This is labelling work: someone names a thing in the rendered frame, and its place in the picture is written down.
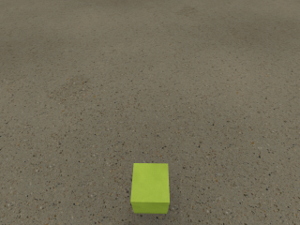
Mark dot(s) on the carton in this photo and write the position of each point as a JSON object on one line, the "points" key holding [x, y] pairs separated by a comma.
{"points": [[150, 190]]}

